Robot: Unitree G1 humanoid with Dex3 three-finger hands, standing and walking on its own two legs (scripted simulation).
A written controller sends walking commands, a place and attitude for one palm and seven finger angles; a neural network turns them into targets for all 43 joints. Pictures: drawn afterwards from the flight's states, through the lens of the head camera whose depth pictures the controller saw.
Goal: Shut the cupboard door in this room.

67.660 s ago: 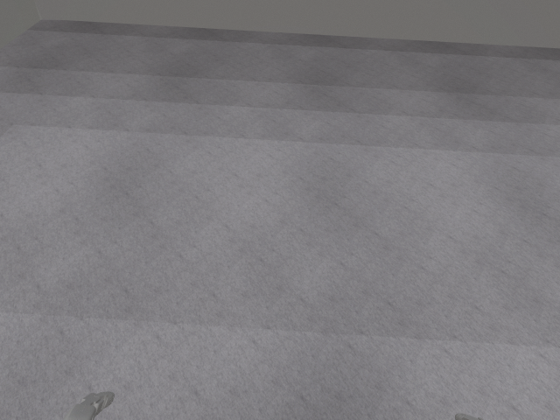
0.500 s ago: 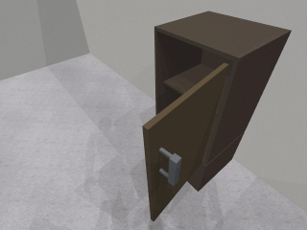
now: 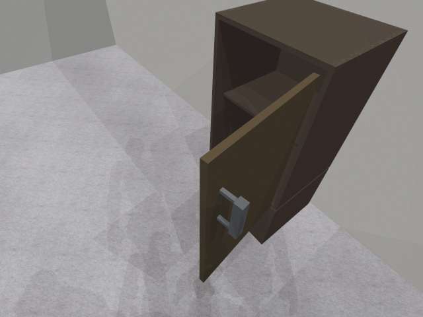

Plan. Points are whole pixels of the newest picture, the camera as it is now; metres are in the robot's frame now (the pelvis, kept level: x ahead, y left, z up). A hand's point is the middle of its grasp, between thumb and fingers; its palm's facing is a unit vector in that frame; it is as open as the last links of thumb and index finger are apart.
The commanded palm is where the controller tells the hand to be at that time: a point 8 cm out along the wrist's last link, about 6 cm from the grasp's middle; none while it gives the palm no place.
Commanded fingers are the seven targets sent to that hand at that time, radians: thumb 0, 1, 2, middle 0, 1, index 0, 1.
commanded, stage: shuffle to correct the standing spot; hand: left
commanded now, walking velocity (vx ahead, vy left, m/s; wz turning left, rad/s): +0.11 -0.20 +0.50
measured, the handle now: (230, 213) +0.33 -0.02 +0.00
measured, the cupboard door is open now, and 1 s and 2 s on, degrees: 98 98 98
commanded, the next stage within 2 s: none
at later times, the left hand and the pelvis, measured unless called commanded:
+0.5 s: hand out of the picture +0.00 +0.14 -0.19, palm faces +0.26 -0.95 -0.17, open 7.4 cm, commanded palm none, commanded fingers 0.00 0.90 0.90 -0.20 -0.30 -0.20 -0.30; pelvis +0.06 -0.02 -0.01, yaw +14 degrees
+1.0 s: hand out of the picture +0.12 +0.15 -0.17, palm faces +0.41 -0.87 -0.27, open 7.4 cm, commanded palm none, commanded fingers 0.00 0.90 0.90 -0.20 -0.30 -0.20 -0.30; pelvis +0.12 -0.08 -0.02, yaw +27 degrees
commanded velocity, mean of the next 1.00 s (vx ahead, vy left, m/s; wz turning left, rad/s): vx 0.02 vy -0.20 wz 0.50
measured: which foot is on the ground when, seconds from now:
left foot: down 0.00-0.32, up 0.34-0.56, down 0.58-1.00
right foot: down 0.00-0.56, up 0.58-0.98, down 1.00-1.00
